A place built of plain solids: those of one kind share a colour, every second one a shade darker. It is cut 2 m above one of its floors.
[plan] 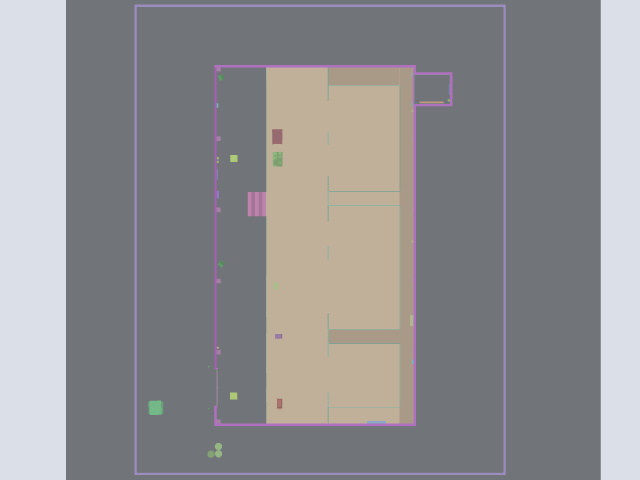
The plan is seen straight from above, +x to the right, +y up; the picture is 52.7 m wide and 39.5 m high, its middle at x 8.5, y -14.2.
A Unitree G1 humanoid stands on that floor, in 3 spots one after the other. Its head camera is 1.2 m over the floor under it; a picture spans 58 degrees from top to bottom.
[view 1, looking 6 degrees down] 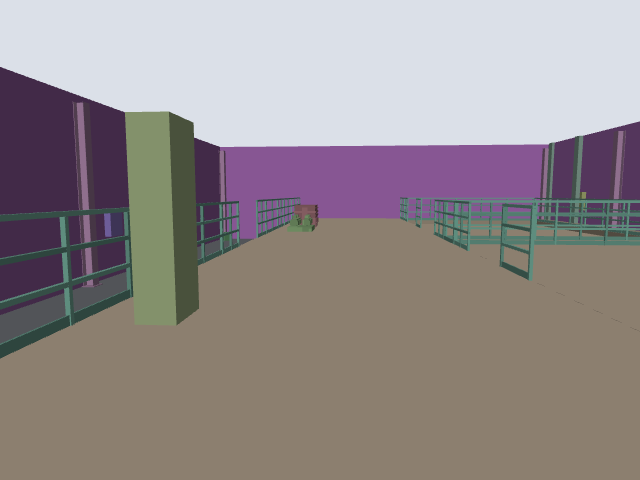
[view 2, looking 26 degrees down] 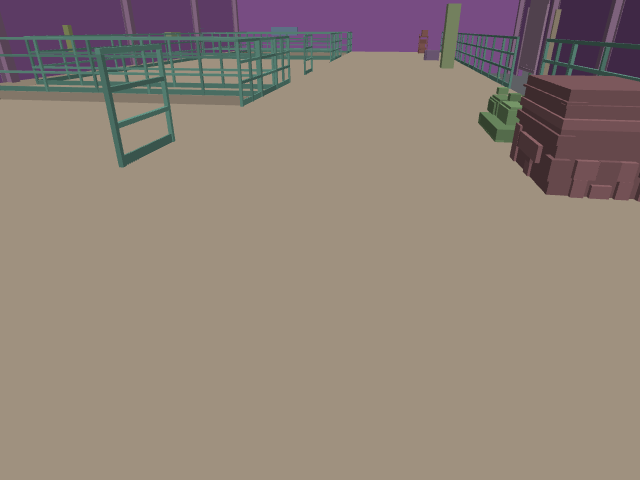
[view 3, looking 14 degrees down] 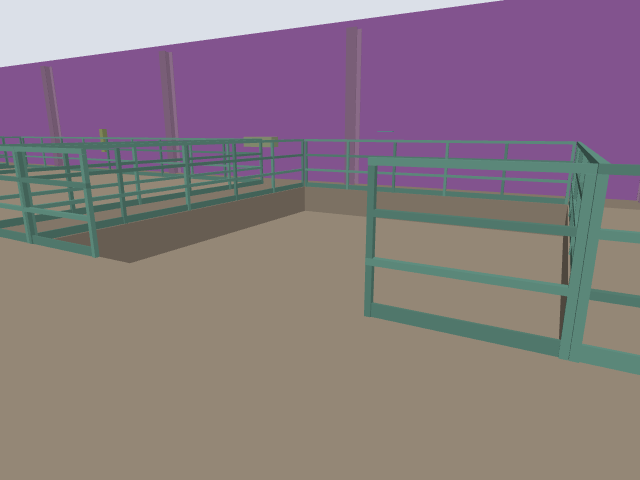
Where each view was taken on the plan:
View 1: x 6.65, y -22.05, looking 94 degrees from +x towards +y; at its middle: raised_floor_bank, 11.48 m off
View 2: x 6.65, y -1.60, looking -81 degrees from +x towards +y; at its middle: raised_floor_bank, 2.74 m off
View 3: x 6.65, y -27.80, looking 29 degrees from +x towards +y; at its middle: raised_floor_bank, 7.24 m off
